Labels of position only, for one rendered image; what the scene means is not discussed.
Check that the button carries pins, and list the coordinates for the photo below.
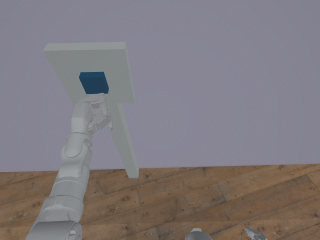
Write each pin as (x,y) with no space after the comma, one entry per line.
(94,82)

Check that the robot left forearm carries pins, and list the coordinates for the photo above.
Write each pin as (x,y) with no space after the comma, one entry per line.
(65,202)

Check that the panel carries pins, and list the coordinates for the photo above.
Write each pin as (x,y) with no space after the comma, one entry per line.
(68,60)

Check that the left robot upper arm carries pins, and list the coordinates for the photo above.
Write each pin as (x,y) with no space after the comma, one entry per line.
(56,230)

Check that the right robot shin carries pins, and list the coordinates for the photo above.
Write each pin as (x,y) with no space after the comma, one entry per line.
(196,229)

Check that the robot right hand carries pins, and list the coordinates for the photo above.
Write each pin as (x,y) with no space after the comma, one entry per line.
(254,235)

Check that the robot left hand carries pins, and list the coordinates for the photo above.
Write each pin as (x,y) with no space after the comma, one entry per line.
(86,121)

